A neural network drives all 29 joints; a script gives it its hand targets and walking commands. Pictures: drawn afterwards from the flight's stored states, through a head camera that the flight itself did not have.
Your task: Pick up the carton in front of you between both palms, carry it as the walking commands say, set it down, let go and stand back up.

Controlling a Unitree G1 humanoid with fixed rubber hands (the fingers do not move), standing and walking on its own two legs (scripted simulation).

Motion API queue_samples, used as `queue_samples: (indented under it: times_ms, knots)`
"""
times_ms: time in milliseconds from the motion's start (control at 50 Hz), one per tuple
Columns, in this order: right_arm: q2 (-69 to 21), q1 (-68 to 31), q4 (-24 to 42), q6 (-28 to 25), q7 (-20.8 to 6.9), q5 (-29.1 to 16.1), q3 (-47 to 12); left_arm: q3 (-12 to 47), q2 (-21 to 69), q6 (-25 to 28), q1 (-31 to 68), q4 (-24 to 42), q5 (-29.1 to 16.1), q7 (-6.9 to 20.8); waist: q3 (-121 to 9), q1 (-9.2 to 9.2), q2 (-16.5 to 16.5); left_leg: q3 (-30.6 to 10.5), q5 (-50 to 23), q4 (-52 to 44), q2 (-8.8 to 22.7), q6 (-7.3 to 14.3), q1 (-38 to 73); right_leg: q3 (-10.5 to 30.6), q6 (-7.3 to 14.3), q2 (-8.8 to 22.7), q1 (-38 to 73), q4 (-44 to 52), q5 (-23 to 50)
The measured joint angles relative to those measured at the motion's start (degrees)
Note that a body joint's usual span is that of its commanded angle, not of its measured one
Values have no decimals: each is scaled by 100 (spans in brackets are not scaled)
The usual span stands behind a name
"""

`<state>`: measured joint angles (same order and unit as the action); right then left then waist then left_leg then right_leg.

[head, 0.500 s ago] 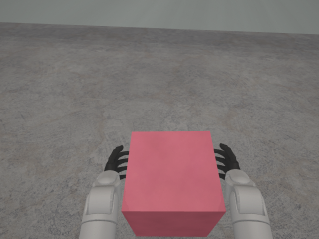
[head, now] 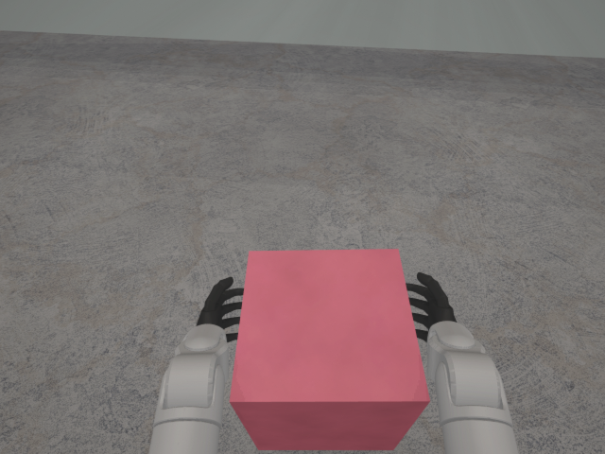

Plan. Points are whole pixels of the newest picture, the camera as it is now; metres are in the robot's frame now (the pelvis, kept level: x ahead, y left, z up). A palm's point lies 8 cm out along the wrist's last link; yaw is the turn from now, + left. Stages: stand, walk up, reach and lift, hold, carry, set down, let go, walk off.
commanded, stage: carry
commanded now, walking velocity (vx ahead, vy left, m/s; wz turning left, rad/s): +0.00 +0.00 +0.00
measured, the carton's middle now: (324, 355) +0.29 +0.00 -0.05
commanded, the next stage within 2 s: hold in 0.48 s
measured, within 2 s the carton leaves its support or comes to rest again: neither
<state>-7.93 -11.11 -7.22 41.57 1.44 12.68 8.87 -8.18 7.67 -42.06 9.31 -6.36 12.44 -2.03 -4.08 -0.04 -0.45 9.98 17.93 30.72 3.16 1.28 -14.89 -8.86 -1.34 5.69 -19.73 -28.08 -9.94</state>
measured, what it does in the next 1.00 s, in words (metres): shifts its weight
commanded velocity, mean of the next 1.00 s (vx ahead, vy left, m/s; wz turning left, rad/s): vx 0.00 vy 0.00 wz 0.00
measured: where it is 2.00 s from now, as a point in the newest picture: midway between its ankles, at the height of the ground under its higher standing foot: outside the picture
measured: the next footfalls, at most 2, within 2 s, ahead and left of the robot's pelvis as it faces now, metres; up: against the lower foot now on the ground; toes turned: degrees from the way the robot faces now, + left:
none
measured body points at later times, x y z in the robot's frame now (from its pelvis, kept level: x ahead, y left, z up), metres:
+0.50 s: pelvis +0.00 +0.01 +0.00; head -0.01 +0.01 +0.45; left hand +0.30 +0.16 +0.02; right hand +0.31 -0.14 +0.03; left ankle -0.02 +0.09 -0.73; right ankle +0.05 -0.14 -0.73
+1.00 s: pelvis -0.02 -0.05 +0.01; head -0.07 -0.07 +0.45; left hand +0.24 +0.16 +0.05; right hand +0.31 -0.14 +0.05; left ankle -0.02 +0.10 -0.73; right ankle +0.05 -0.17 -0.73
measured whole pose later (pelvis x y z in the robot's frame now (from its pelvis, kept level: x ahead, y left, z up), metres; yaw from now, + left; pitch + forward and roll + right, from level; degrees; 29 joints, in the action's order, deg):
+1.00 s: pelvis -0.02 -0.05 +0.01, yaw +12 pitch -8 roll +0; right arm -9.2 -17.1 -17.0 40.4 -0.7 17.8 14.1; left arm -13.2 8.7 -41.8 15.2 -16.4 17.0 0.1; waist 0.2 0.7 1.2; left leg -4.8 10.7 22.5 0.4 -1.8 -4.1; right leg 4.5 -1.0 -0.7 -5.2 -22.7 -9.6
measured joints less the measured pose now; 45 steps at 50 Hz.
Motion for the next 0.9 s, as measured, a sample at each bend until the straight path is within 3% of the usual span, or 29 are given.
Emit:
queue_samples:
  times_ms: [520,560,620,700,780,900]
  knots:
    - [0,1,-45,-39,-4,-6,30,-14,10,-47,72,-14,60,25,-42,-7,16,30,97,104,-66,60,-12,39,-89,100,-43,-164,-105]
    - [12,100,179,-8,34,-34,-3,28,12,39,54,-5,21,48,210,66,63,-172,-2,-49,-122,150,255,387,-6,-82,321,78,30]
    - [34,255,359,-5,46,26,1,137,17,142,85,-185,86,98,461,228,94,-613,-248,-437,-244,36,646,947,23,-288,878,460,186]
    - [7,48,35,-3,-38,64,129,14,33,102,220,-382,301,185,570,66,-103,-899,-490,-724,-414,3,904,1462,-27,-323,1218,653,-22]
    - [-68,-349,-416,-34,-107,221,241,-172,37,87,248,-449,337,157,574,-95,-156,-1078,-560,-743,-413,-82,963,1496,-128,-406,1271,545,-29]
    - [-144,-642,-939,-134,-217,442,499,-392,73,-9,445,-729,386,132,546,-6,-36,-1376,-660,-771,-365,-235,1064,1403,-66,-538,1445,539,-9]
